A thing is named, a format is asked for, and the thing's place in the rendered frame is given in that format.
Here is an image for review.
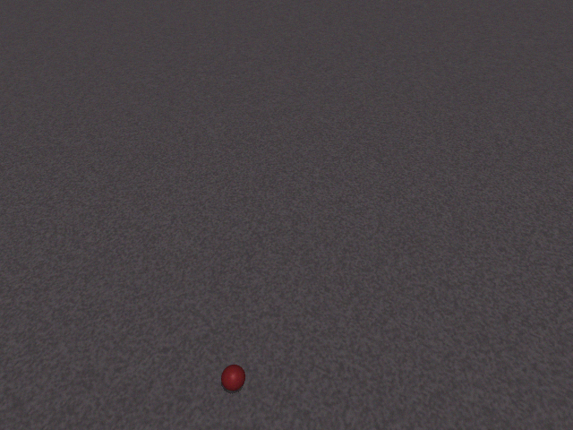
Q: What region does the ball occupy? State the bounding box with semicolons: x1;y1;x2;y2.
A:
221;365;245;391

